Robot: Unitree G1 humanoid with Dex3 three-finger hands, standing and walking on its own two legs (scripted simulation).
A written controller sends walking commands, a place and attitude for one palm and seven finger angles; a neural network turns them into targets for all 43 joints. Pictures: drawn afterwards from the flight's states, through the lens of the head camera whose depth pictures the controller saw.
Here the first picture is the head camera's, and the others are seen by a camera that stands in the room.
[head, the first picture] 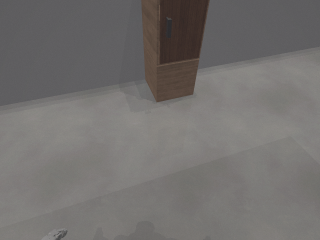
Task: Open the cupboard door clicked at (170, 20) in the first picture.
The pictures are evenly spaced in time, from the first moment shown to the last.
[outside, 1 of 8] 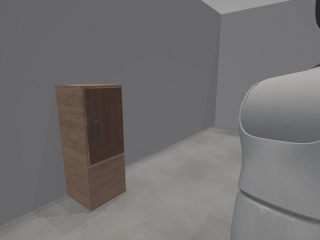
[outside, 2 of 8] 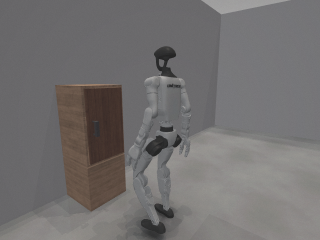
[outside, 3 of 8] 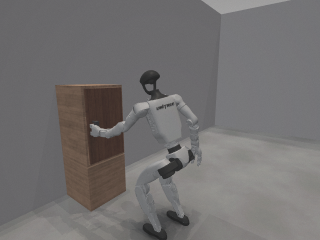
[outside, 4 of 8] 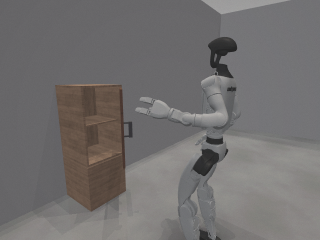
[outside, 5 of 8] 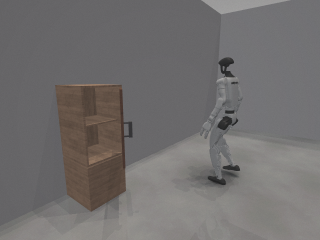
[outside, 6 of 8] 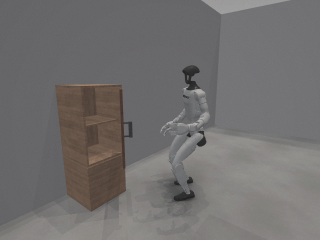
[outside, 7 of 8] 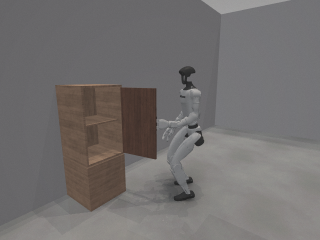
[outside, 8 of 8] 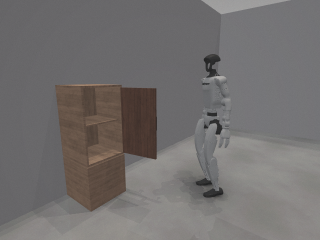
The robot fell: no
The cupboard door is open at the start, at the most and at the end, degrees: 0 100 100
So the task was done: yes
